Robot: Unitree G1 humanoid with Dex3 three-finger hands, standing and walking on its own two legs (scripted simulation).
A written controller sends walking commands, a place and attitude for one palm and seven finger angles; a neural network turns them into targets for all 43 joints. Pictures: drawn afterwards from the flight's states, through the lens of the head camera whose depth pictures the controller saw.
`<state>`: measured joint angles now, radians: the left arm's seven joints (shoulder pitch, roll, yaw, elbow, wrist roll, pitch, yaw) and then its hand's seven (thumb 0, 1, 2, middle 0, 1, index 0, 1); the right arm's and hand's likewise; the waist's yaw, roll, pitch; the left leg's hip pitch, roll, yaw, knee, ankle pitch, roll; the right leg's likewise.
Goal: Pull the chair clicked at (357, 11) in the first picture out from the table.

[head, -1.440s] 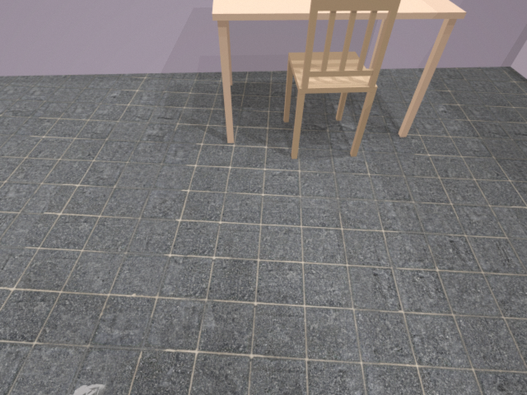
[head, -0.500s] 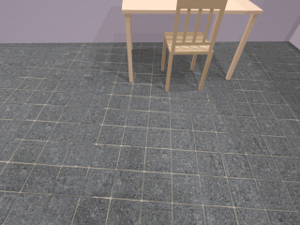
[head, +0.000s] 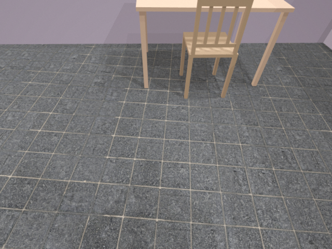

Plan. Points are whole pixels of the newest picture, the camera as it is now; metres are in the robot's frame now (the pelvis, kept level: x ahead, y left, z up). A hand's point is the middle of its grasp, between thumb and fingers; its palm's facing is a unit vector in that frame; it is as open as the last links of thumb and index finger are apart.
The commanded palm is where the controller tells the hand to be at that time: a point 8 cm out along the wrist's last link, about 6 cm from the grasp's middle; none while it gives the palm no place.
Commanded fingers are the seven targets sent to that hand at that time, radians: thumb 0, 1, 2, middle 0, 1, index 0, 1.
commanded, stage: walk to a spot facing it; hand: left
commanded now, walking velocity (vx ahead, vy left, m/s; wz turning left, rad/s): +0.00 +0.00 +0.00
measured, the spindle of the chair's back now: (220, 25) +1.55 -0.30 -0.11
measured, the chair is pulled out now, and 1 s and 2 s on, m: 0.00 0.00 0.00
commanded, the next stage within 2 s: none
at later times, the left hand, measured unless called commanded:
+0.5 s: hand out of the picture +0.07 +0.18 -0.18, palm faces -0.13 -0.96 -0.26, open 7.4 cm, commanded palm none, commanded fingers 0.00 0.90 0.90 -0.20 -0.30 -0.20 -0.30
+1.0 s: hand (98, 239) +0.18 +0.21 -0.20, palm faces -0.32 -0.93 -0.18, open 7.4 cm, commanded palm none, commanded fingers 0.00 0.90 0.90 -0.20 -0.30 -0.20 -0.30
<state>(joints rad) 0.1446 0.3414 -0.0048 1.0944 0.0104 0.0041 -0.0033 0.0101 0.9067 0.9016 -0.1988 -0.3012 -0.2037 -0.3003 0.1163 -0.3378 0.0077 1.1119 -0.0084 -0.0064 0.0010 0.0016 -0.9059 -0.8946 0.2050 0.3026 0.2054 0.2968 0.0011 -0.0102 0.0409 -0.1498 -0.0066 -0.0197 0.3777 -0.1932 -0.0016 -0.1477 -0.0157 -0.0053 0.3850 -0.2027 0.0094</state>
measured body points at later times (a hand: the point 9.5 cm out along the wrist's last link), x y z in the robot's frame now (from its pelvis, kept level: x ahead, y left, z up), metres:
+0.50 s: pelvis +0.00 -0.02 -0.03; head +0.01 -0.04 +0.42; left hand +0.08 +0.23 -0.16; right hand +0.03 -0.29 -0.18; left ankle +0.00 +0.12 -0.73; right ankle +0.00 -0.11 -0.75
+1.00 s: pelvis +0.13 +0.02 -0.02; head +0.16 +0.04 +0.43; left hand +0.20 +0.26 -0.18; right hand +0.15 -0.26 -0.12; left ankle +0.18 +0.10 -0.75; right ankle +0.01 -0.09 -0.70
